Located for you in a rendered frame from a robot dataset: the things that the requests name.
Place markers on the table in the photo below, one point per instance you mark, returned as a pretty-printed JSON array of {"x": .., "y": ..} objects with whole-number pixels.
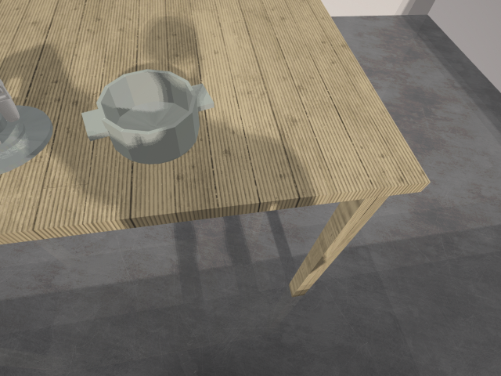
[{"x": 295, "y": 123}]

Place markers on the lid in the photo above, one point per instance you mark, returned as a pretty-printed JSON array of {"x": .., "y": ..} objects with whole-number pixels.
[{"x": 23, "y": 139}]

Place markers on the pot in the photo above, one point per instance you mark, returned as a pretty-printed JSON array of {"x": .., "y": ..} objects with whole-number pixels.
[{"x": 151, "y": 116}]

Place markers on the robot left hand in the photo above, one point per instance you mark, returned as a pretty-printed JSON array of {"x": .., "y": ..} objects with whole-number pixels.
[{"x": 7, "y": 106}]

